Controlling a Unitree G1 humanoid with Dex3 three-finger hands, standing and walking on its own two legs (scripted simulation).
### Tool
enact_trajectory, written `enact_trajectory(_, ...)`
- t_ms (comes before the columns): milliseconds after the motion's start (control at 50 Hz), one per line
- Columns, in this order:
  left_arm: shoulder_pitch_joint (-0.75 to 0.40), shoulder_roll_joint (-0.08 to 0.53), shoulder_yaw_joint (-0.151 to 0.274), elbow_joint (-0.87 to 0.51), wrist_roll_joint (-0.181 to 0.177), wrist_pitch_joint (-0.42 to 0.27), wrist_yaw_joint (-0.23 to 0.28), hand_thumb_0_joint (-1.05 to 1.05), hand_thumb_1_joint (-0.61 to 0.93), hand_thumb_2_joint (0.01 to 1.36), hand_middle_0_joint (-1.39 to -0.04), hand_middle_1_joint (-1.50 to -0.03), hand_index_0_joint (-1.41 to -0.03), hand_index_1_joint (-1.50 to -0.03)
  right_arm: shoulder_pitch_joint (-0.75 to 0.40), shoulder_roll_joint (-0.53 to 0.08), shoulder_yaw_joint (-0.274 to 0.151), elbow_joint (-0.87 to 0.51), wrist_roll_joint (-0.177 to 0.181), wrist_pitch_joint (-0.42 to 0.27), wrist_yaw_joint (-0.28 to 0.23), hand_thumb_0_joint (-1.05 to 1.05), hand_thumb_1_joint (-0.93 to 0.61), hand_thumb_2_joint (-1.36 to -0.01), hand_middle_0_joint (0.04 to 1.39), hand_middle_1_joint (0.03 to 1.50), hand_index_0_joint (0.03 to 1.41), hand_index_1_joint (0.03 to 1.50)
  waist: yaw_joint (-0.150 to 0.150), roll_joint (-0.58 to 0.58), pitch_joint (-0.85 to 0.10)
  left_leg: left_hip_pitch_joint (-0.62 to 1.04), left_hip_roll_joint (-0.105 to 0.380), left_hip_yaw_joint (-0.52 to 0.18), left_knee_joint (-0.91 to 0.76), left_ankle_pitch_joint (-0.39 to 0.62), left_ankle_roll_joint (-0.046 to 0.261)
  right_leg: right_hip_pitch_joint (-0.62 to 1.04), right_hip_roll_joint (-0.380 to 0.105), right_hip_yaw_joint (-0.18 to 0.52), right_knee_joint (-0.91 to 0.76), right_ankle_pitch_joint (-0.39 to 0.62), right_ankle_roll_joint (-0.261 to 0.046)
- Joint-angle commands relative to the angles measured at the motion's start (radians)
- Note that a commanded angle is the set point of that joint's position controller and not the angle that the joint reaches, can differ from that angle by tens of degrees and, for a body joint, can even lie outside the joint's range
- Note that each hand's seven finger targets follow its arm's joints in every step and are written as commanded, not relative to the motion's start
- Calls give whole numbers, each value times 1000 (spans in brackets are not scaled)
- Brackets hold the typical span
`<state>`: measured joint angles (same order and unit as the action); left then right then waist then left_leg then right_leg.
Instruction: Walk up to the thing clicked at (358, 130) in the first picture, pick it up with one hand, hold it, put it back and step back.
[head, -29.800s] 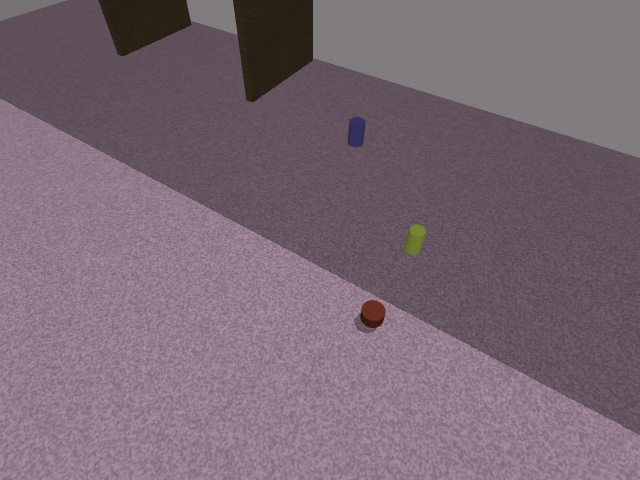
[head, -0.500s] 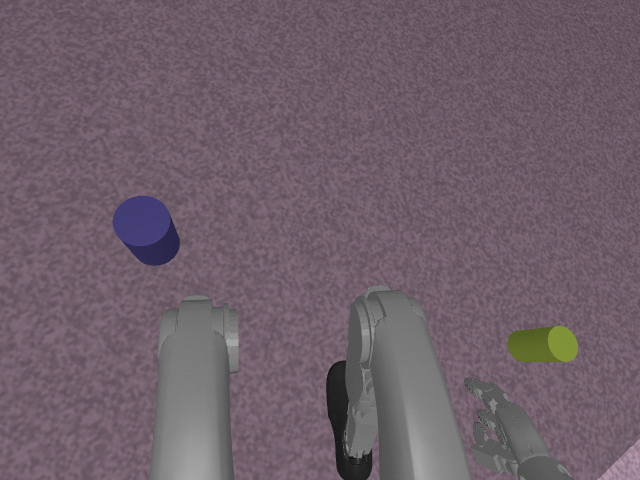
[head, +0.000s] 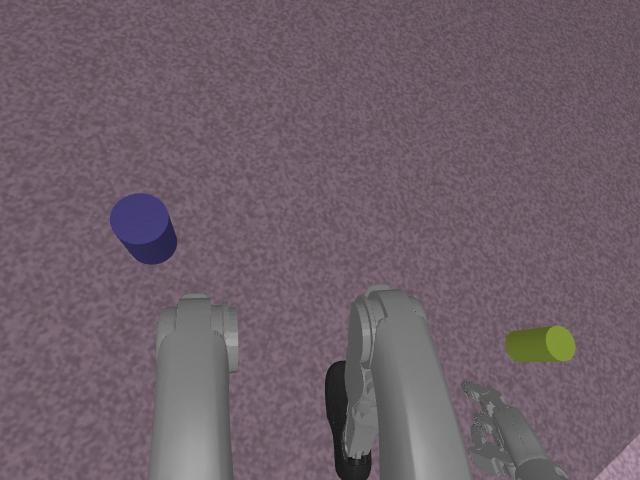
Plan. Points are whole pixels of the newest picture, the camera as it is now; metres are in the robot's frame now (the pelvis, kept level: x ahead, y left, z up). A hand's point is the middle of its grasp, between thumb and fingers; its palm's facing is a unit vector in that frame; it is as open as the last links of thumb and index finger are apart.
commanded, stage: go down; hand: left
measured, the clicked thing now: (147, 231) +0.47 +0.24 -0.30
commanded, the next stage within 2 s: approach in 0.18 s
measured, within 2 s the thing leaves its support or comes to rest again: neither
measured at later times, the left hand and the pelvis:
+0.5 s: hand out of the picture +0.39 +0.42 +0.00, palm faces +0.24 -0.97 -0.04, open 17.6 cm; pelvis +0.00 +0.00 -0.01, yaw -1 degrees
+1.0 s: hand (68, 242) +0.42 +0.33 -0.21, palm faces +0.18 -0.98 +0.03, open 17.5 cm; pelvis +0.00 +0.01 -0.07, yaw -6 degrees
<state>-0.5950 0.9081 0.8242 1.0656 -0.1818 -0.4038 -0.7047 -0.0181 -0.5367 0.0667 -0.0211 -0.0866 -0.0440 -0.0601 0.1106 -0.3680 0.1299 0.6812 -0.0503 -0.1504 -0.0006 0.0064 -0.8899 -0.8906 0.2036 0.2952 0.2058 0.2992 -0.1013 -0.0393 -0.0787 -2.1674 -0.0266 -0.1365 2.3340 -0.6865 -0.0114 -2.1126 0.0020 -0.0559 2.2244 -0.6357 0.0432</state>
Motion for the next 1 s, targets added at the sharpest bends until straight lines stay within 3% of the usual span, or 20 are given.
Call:
enact_trajectory(0,-183,434,80,-197,-38,-55,4,0,-540,52,-19,-81,-50,-52,115,-261,-87,-53,12,-22,-16,0,-887,-896,200,300,200,300,42,310,-597,476,25,46,-355,93,29,267,13,-72,-184,61,-83)
enact_trajectory(40,-200,413,64,-198,-41,-56,-3,0,-540,52,-17,-78,-47,-49,125,-261,-86,-42,12,-20,-16,0,-888,-896,200,300,200,300,31,314,-596,494,25,44,-345,137,26,250,12,-72,-177,92,-86)
enact_trajectory(60,-200,437,74,-197,-39,-56,-1,0,-535,52,-14,-76,-46,-45,115,-264,-87,-51,12,-20,-18,0,-885,-895,200,300,200,300,34,306,-582,476,24,45,-344,127,29,254,11,-69,-183,83,-84)
enact_trajectory(180,-169,410,72,-201,-49,-55,-10,0,-543,42,-19,-71,-50,-41,112,-267,-90,-63,17,-23,-17,0,-888,-896,200,300,200,300,45,322,-587,500,25,38,-366,92,26,240,11,-73,-184,60,-85)
enact_trajectory(280,-205,393,60,-174,-61,-60,-17,0,-578,20,-64,-89,-70,-80,119,-264,-81,-52,14,-22,-17,0,-897,-894,199,300,200,300,16,296,-560,470,24,38,-339,119,29,246,11,-74,-183,79,-83)
enact_trajectory(320,-167,385,72,-137,-61,-73,-13,0,-597,0,-55,-80,-66,-65,109,-265,-75,-59,9,-23,-15,0,-902,-894,200,300,200,300,24,279,-539,456,26,39,-329,135,28,245,13,-79,-174,87,-83)
enact_trajectory(340,-173,359,54,-106,-66,-85,-15,0,-601,6,-54,-81,-64,-69,101,-262,-69,-57,6,-21,-14,0,-900,-894,199,300,200,300,8,252,-512,423,25,40,-318,105,33,241,16,-79,-178,65,-80)
enact_trajectory(360,-162,313,39,-73,-78,-98,-20,0,-587,4,-53,-81,-65,-67,103,-258,-62,-49,3,-23,-11,0,-903,-894,200,300,200,300,-2,231,-493,412,27,36,-310,102,33,231,18,-84,-174,62,-80)
enact_trajectory(400,-204,314,33,-63,-95,-138,-17,0,-592,4,-58,-79,-67,-67,88,-261,-52,-53,-4,-27,-9,0,-901,-894,199,300,200,300,-15,213,-480,374,26,45,-280,75,37,241,24,-82,-179,44,-76)
enact_trajectory(420,-210,333,38,-54,-94,-157,-15,0,-608,0,-60,-80,-74,-64,81,-265,-48,-56,-9,-30,-9,0,-900,-892,199,300,200,300,-14,209,-480,364,26,48,-269,62,38,237,26,-83,-175,34,-74)
enact_trajectory(500,-213,295,-1,50,-89,-218,1,0,-604,25,-50,-89,-65,-74,57,-270,-20,-68,-32,-29,1,0,-896,-892,200,300,200,300,-40,182,-449,324,30,40,-234,36,34,239,35,-103,-151,15,-71)
enact_trajectory(560,-216,272,-30,81,-77,-269,21,0,-595,22,-50,-85,-65,-69,33,-276,-3,-79,-54,-21,10,0,-896,-892,200,300,200,300,-40,208,-450,326,33,41,-204,29,29,233,40,-109,-129,16,-72)
enact_trajectory(580,-242,314,-10,40,-77,-296,32,0,-596,35,-46,-88,-60,-74,24,-282,5,-76,-63,-17,13,0,-894,-891,200,300,200,300,-33,234,-462,334,35,40,-191,42,26,239,41,-112,-114,28,-72)
enact_trajectory(640,-231,301,-27,81,-67,-359,55,0,-583,54,-39,-96,-52,-85,-8,-299,31,-78,-84,-1,20,0,-899,-894,200,300,200,300,-47,282,-463,387,42,21,-173,89,13,226,40,-128,-71,66,-75)
enact_trajectory(680,-248,360,8,70,-61,-404,79,0,-607,56,-46,-99,-55,-91,-17,-308,58,-77,-103,13,24,0,-901,-895,200,300,200,300,-49,320,-492,421,47,11,-152,160,2,266,41,-138,-44,119,-75)
enact_trajectory(740,-223,323,-18,127,-54,-457,103,0,-577,55,-46,-96,-54,-88,-59,-322,87,-83,-132,34,29,0,-910,-898,200,300,200,300,-75,335,-472,437,53,-4,-121,186,-4,258,46,-151,-22,143,-72)
enact_trajectory(800,-231,373,1,115,-43,-514,136,0,-572,61,-47,-102,-57,-91,-96,-339,113,-81,-158,54,29,0,-905,-897,200,300,200,300,-75,389,-445,461,61,-24,-114,199,-16,235,51,-171,6,147,-74)
enact_trajectory(860,-197,254,-70,213,-43,-551,156,0,-540,66,-39,-98,-50,-86,-129,-345,145,-88,-184,68,35,0,-909,-898,200,300,200,300,-129,370,-384,443,66,-44,-88,197,-19,238,56,-194,17,162,-70)
enact_trajectory(940,-192,294,-71,250,-44,-614,200,0,-594,69,-34,-106,-61,-82,-166,-362,192,-103,-211,82,41,0,-902,-895,200,301,200,301,-145,356,-372,424,70,-66,-57,199,-20,285,68,-219,27,180,-63)
enact_trajectory(980,-209,246,-105,262,-49,-642,226,0,-595,60,-37,-104,-67,-76,-187,-364,211,-108,-223,87,45,0,-902,-895,200,301,200,301,-171,350,-335,408,74,-79,-45,183,-20,282,72,-233,30,179,-61)
